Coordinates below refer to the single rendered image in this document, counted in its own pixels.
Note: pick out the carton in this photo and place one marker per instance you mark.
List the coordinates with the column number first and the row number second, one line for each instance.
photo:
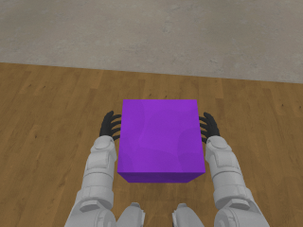
column 160, row 141

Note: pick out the left robot upper arm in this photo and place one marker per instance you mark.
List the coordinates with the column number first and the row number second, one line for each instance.
column 101, row 217

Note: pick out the right robot upper arm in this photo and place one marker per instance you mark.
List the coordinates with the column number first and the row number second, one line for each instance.
column 233, row 217

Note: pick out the right robot thigh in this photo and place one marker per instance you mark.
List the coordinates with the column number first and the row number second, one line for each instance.
column 185, row 217

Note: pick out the robot left forearm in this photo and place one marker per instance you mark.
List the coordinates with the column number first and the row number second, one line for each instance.
column 97, row 183

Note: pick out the right robot hand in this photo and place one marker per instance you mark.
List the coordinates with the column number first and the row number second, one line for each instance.
column 210, row 126

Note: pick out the left robot hand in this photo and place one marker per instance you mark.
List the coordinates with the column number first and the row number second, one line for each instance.
column 106, row 125

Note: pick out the robot right forearm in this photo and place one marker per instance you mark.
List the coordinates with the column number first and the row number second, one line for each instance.
column 229, row 186

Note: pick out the robot left shin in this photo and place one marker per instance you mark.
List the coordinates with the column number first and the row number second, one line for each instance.
column 135, row 204

